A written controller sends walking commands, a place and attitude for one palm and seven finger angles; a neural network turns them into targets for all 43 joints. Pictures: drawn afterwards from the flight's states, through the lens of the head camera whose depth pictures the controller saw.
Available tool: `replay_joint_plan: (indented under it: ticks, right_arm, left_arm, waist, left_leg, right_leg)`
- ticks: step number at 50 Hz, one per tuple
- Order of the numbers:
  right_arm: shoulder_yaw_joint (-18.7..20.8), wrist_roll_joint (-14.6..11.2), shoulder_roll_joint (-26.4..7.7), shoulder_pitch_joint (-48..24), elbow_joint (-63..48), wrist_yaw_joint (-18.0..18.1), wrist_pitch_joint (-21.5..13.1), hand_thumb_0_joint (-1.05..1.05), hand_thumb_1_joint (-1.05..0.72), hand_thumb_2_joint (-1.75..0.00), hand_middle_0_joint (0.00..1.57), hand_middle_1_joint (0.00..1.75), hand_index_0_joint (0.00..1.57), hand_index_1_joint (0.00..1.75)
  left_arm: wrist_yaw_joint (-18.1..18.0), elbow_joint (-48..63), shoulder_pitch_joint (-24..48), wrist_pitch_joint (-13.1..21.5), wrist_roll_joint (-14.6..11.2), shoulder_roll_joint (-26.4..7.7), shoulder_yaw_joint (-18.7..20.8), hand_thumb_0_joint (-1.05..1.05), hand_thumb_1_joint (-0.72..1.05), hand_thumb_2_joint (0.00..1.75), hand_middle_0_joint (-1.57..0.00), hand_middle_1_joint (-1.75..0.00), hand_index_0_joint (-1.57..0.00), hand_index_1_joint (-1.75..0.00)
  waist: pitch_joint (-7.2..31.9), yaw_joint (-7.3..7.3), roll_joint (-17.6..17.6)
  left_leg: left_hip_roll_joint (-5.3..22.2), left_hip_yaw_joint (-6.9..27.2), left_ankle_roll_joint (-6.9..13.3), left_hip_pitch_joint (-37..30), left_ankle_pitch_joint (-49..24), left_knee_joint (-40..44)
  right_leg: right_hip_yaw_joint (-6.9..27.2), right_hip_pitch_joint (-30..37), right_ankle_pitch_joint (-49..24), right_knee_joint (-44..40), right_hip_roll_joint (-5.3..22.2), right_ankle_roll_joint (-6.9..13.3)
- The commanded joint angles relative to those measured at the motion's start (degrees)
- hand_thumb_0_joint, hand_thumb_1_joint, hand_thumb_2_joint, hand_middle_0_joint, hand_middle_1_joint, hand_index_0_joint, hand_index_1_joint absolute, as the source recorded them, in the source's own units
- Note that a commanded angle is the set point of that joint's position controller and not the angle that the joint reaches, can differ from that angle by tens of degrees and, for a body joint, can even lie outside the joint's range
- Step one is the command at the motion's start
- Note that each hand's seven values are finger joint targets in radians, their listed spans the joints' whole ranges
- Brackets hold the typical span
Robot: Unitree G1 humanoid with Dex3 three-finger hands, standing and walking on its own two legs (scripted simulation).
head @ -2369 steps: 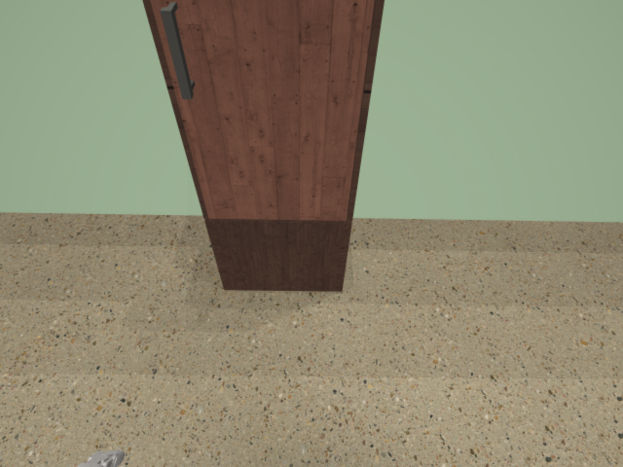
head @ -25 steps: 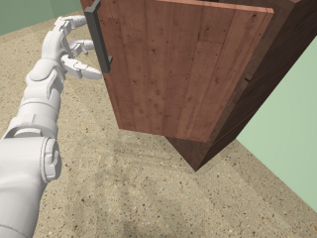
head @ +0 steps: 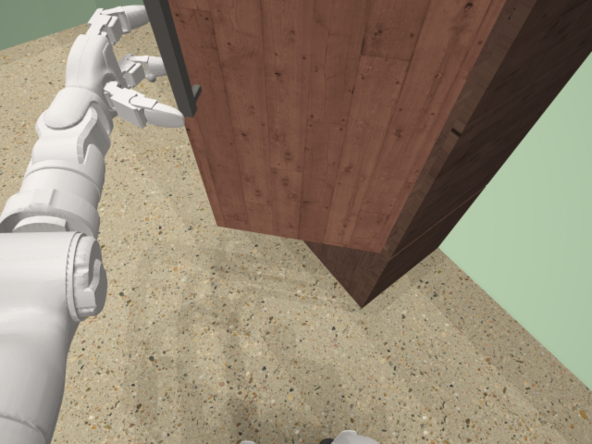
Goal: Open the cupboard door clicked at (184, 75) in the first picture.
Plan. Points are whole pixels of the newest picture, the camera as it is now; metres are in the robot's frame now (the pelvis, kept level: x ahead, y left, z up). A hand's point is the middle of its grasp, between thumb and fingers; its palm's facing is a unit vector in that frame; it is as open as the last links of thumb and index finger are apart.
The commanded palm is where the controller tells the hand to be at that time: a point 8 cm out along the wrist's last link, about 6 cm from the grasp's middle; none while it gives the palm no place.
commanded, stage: slide the fingers in behind the handle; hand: left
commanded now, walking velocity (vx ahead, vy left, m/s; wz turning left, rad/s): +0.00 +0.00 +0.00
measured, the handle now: (178, 52) +0.58 +0.14 +0.17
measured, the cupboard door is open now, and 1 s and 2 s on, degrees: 43 42 42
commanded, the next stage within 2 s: move the hooked fingers beside the handle in 0.04 s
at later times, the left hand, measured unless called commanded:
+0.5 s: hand (180, 79) +0.52 +0.13 +0.18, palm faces -0.22 -0.98 +0.00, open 14.5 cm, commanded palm +0.51 +0.18 +0.17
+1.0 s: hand (166, 74) +0.53 +0.15 +0.17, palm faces -0.19 -0.98 -0.01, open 14.0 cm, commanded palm +0.53 +0.21 +0.17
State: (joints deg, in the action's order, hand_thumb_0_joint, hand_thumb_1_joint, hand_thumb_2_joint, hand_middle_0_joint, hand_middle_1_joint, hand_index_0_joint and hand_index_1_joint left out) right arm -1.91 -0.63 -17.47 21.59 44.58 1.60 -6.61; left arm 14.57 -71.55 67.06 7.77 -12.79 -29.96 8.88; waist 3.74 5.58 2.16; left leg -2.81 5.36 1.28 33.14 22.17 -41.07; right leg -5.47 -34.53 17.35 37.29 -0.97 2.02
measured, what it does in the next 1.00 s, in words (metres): stands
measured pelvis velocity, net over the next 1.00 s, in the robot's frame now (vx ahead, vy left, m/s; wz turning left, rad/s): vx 0.00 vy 0.01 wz -0.09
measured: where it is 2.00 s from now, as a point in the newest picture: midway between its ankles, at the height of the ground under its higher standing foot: outside the picture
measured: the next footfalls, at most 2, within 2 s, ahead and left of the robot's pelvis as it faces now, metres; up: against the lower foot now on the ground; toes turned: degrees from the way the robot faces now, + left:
none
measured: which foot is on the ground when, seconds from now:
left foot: down 0.00-1.00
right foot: down 0.00-1.00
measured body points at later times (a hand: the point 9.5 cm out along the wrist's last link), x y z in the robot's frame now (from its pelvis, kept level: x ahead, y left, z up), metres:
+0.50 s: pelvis +0.00 +0.00 +0.00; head +0.09 +0.00 +0.44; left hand +0.52 +0.18 +0.18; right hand +0.02 -0.27 -0.12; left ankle -0.03 +0.10 -0.72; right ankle +0.00 -0.10 -0.72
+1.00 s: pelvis +0.00 +0.01 +0.00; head +0.09 +0.00 +0.44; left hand +0.54 +0.20 +0.18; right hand -0.05 -0.27 -0.11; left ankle -0.03 +0.10 -0.72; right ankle +0.00 -0.10 -0.72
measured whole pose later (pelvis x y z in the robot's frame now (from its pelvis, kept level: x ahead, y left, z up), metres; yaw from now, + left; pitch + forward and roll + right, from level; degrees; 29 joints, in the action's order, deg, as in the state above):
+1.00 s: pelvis +0.00 +0.01 +0.00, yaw -5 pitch +15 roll -2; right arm -2.8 -1.8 -18.0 26.1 39.1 3.3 -1.5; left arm 23.1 -73.6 64.0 9.4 -5.9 -37.3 21.0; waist 3.4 10.3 2.4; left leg -0.7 0.9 1.9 32.1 21.4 -38.6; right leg -1.0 -34.8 14.4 34.0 -3.2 1.6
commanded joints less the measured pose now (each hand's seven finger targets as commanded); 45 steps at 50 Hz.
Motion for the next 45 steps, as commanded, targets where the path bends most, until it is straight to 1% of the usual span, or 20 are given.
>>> replay_joint_plan:
  ticks: [1,5,6,11,15,17,18,20,22,25,27,32,33,35,37,40,41,42,43,45]
  right_arm:
    - [2.7,-0.2,-9.0,8.0,-2.8,0.5,-1.8,0.0,-0.9,-0.9,0.2,0.3,0.2,0.3]
    - [2.6,-0.3,-9.2,8.0,-2.4,0.6,-1.9,0.0,-0.9,-0.9,0.2,0.3,0.2,0.3]
    - [2.6,-0.3,-9.0,7.9,-2.6,0.6,-2.1,0.0,-0.9,-0.9,0.2,0.3,0.2,0.3]
    - [2.9,-0.1,-8.8,8.4,-2.4,0.4,-2.4,0.0,-0.9,-0.9,0.2,0.3,0.2,0.3]
    - [2.6,-0.4,-9.0,8.1,-2.6,0.5,-2.1,0.0,-0.9,-0.9,0.2,0.3,0.2,0.3]
    - [2.4,-0.5,-9.4,8.3,-2.8,0.7,-1.8,0.0,-0.9,-0.9,0.2,0.3,0.2,0.3]
    - [2.2,-0.7,-9.4,8.2,-3.2,0.9,-1.7,0.0,-0.9,-0.9,0.2,0.3,0.2,0.3]
    - [2.0,-0.8,-9.3,8.1,-4.0,1.1,-1.9,0.0,-0.9,-0.9,0.2,0.3,0.2,0.3]
    - [2.0,-0.7,-9.4,8.5,-4.8,1.0,-1.7,0.0,-0.9,-0.9,0.2,0.3,0.2,0.3]
    - [1.9,-0.8,-9.2,9.5,-6.3,0.9,-0.9,0.0,-0.9,-0.9,0.2,0.3,0.2,0.3]
    - [1.8,-0.6,-9.2,9.7,-8.0,0.6,0.0,0.0,-0.9,-0.9,0.2,0.3,0.2,0.3]
    - [2.4,-1.1,-9.3,10.1,-9.9,0.7,2.0,0.0,-0.9,-0.9,0.2,0.3,0.2,0.3]
    - [2.4,-1.2,-9.6,10.5,-9.9,0.9,2.4,0.0,-0.9,-0.9,0.2,0.3,0.2,0.3]
    - [2.5,-1.3,-9.4,10.2,-10.5,1.0,2.7,0.0,-0.9,-0.9,0.2,0.3,0.2,0.3]
    - [2.5,-1.3,-9.7,10.5,-10.6,1.4,3.1,0.0,-0.9,-0.9,0.2,0.3,0.2,0.3]
    - [2.3,-1.5,-9.8,10.7,-10.1,1.7,3.7,0.0,-0.9,-0.9,0.2,0.3,0.2,0.3]
    - [2.3,-1.6,-9.7,10.8,-10.3,1.9,3.7,0.0,-0.9,-0.9,0.2,0.3,0.2,0.3]
    - [2.4,-1.5,-10.0,11.0,-9.6,2.0,3.7,0.0,-0.9,-0.9,0.2,0.3,0.2,0.3]
    - [2.3,-1.5,-10.2,11.6,-9.3,2.3,3.8,0.0,-0.9,-0.9,0.2,0.3,0.2,0.3]
    - [2.5,-1.4,-10.2,11.9,-9.1,2.3,3.6,0.0,-0.9,-0.9,0.2,0.3,0.2,0.3]
  left_arm:
    - [7.3,16.5,35.3,4.5,1.7,7.6,-6.0,0.0,-0.5,0.3,-0.3,-1.2,-0.3,-1.2]
    - [7.5,16.2,36.1,4.3,1.7,7.2,-5.9,0.0,-0.5,0.3,-0.3,-1.2,-0.3,-1.2]
    - [7.5,17.0,36.2,4.6,1.5,8.6,-6.9,0.0,-0.5,0.3,-0.3,-1.2,-0.3,-1.2]
    - [7.6,19.3,36.1,5.2,1.2,8.2,-6.5,0.0,-0.5,0.3,-0.3,-1.2,-0.3,-1.2]
    - [8.1,16.4,34.3,4.7,1.0,5.2,-4.0,0.0,-0.5,0.3,-0.3,-1.2,-0.3,-1.2]
    - [7.5,13.9,33.3,4.0,0.6,0.6,0.2,0.0,-0.5,0.3,-0.3,-1.2,-0.3,-1.2]
    - [7.6,13.3,33.2,3.7,0.5,0.9,-0.2,0.0,-0.5,0.3,-0.3,-1.2,-0.3,-1.2]
    - [7.8,13.0,32.9,3.3,0.5,-1.5,1.8,0.0,-0.5,0.3,-0.3,-1.2,-0.3,-1.2]
    - [7.3,14.2,32.9,4.2,1.4,-6.0,4.9,0.0,-0.5,0.3,-0.3,-1.2,-0.3,-1.2]
    - [5.6,11.4,29.5,4.3,3.5,-12.0,9.6,0.0,-0.5,0.3,-0.3,-1.2,-0.3,-1.2]
    - [4.0,12.5,27.7,5.2,5.1,-17.1,13.1,0.0,-0.5,0.3,-0.3,-1.2,-0.3,-1.2]
    - [5.0,12.3,24.7,5.7,6.3,-17.5,12.7,0.0,-0.5,0.3,-0.3,-1.2,-0.3,-1.2]
    - [5.3,11.7,24.3,5.5,6.5,-20.2,14.6,0.0,-0.5,0.3,-0.3,-1.2,-0.3,-1.2]
    - [6.3,14.5,25.0,5.8,6.0,-19.0,13.4,0.0,-0.5,0.3,-0.3,-1.2,-0.3,-1.2]
    - [6.9,14.9,23.5,6.1,5.4,-21.4,15.6,0.0,-0.5,0.3,-0.3,-1.2,-0.3,-1.2]
    - [7.6,11.3,22.7,5.1,5.6,-20.6,13.9,0.0,-0.5,0.3,-0.3,-1.2,-0.3,-1.2]
    - [7.8,12.4,24.2,5.4,5.3,-19.2,12.5,0.0,-0.5,0.3,-0.3,-1.2,-0.3,-1.2]
    - [7.8,12.2,24.9,5.4,5.5,-21.2,13.8,0.0,-0.5,0.3,-0.3,-1.2,-0.3,-1.2]
    - [7.8,11.1,25.2,5.2,5.6,-22.2,14.2,0.0,-0.5,0.3,-0.3,-1.2,-0.3,-1.2]
    - [8.2,11.9,26.4,5.4,5.7,-21.9,13.6,0.0,-0.5,0.3,-0.3,-1.2,-0.3,-1.2]
  waist:
    - [26.1,8.61,6.7]
    - [24.8,8.99,6.3]
    - [24.7,8.81,8.4]
    - [27.6,8.35,9.2]
    - [25.1,7.84,5.0]
    - [23.3,7.38,3.0]
    - [23.0,7.88,1.8]
    - [22.3,7.37,3.0]
    - [24.8,6.49,4.5]
    - [24.0,5.13,1.3]
    - [26.4,3.66,2.5]
    - [26.1,3.81,0.8]
    - [25.9,3.35,0.5]
    - [27.2,3.31,2.8]
    - [28.0,2.85,3.1]
    - [22.2,4.22,0.5]
    - [21.5,4.74,2.8]
    - [22.1,4.55,4.5]
    - [22.2,5.17,2.1]
    - [23.8,5.16,4.5]
  left_leg:
    - [3.1,1.5,-1.0,-24.2,-32.0,1.5]
    - [3.0,1.1,-0.8,-22.4,-28.9,2.2]
    - [3.1,1.5,-1.0,-23.8,-31.0,2.0]
    - [3.4,1.6,-1.6,-26.8,-36.2,1.5]
    - [3.0,1.0,-1.1,-22.9,-31.8,2.4]
    - [2.7,0.9,-0.7,-20.1,-28.1,3.0]
    - [2.7,0.4,-0.4,-18.8,-26.4,3.5]
    - [2.4,-0.2,-0.1,-16.7,-23.7,3.8]
    - [2.4,-0.1,-0.2,-17.1,-25.8,3.6]
    - [2.5,-0.8,0.1,-12.5,-25.2,3.8]
    - [2.3,-1.4,0.1,-11.1,-26.6,3.8]
    - [2.6,-2.7,0.6,-10.6,-26.1,4.0]
    - [2.6,-2.8,0.7,-9.6,-25.3,4.3]
    - [2.5,-3.3,0.8,-10.8,-24.8,4.7]
    - [2.7,-3.1,0.7,-12.2,-26.2,4.7]
    - [2.7,-3.5,1.2,-8.3,-20.7,5.9]
    - [2.7,-3.5,1.3,-9.5,-21.0,5.9]
    - [2.8,-3.3,1.0,-10.2,-20.2,5.8]
    - [3.0,-3.0,1.2,-9.7,-19.4,5.9]
    - [2.9,-2.9,1.0,-10.7,-19.6,5.8]
  right_leg:
    - [2.8,2.0,-20.0,-2.0,-0.7,-0.1]
    - [3.0,2.4,-19.5,-2.4,-0.6,-0.1]
    - [2.8,1.3,-19.2,-2.2,-0.6,0.0]
    - [2.8,1.5,-21.0,-1.9,-0.8,-0.1]
    - [2.9,3.7,-21.0,-2.5,-0.9,-0.2]
    - [2.9,4.9,-20.0,-2.8,-0.9,0.0]
    - [3.0,5.8,-20.1,-3.0,-0.7,-0.1]
    - [3.5,7.0,-19.7,-3.3,-0.5,-0.1]
    - [3.9,8.5,-21.2,-2.7,-0.4,0.0]
    - [4.3,11.5,-22.8,-2.2,-0.4,-0.1]
    - [4.8,14.4,-25.1,-1.5,-0.3,-0.1]
    - [5.2,15.8,-26.5,-2.1,-0.6,-0.6]
    - [5.4,16.9,-26.4,-2.3,-0.5,-0.5]
    - [5.6,17.5,-26.6,-2.7,-0.5,-0.5]
    - [5.5,17.6,-26.8,-2.9,-0.7,-0.4]
    - [5.5,16.5,-23.6,-4.2,-0.6,-0.7]
    - [5.3,15.1,-22.7,-4.4,-0.6,-0.5]
    - [5.6,14.2,-21.5,-4.7,-0.6,-0.5]
    - [5.6,14.2,-20.8,-4.9,-0.6,-0.6]
    - [5.8,14.0,-20.6,-4.9,-0.6,-0.5]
